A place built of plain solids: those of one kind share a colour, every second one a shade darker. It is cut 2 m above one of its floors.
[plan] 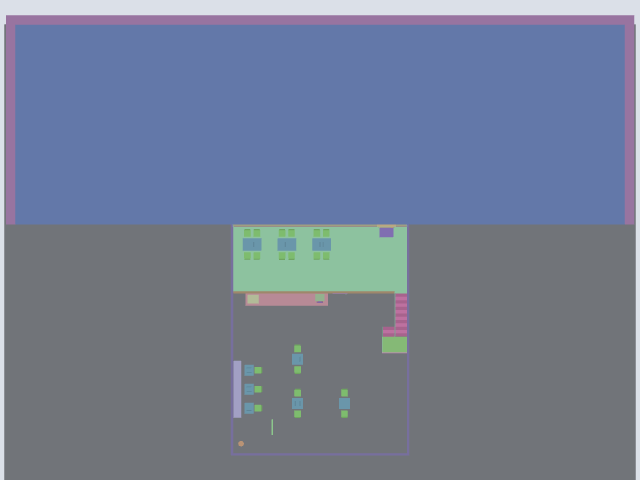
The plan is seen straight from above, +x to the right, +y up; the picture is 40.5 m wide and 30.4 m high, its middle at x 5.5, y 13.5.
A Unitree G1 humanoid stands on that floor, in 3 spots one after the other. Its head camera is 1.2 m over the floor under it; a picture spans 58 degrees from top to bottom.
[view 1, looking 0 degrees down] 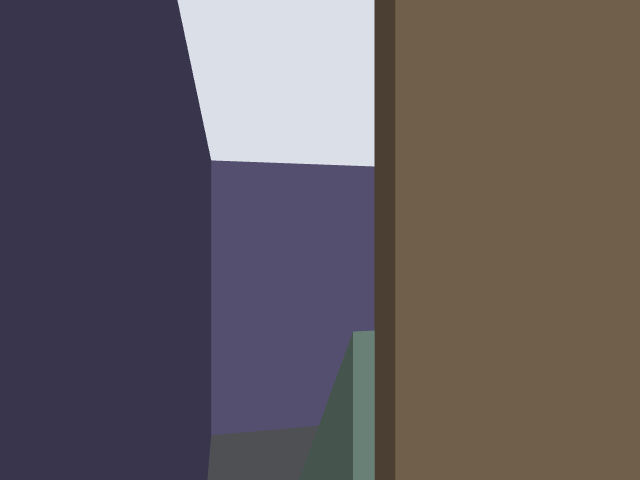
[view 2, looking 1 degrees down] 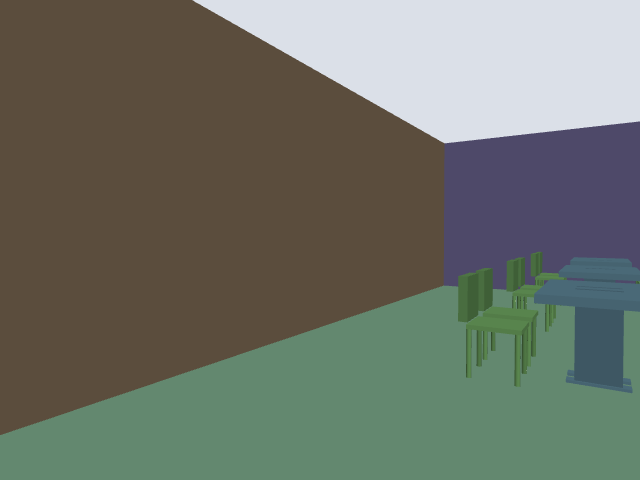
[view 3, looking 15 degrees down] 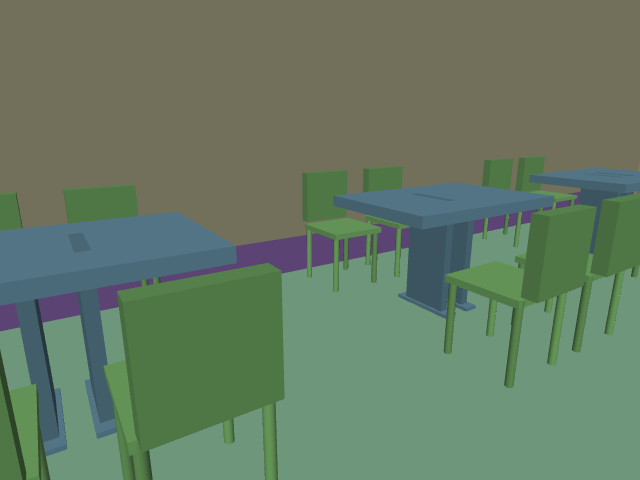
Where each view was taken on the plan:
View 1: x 10.60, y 11.21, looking -102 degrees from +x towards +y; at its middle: wall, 11.46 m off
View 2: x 9.71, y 13.23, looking -147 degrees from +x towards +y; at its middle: entrance_wall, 5.46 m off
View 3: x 1.20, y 11.31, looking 57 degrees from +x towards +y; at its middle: back_stallriser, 3.73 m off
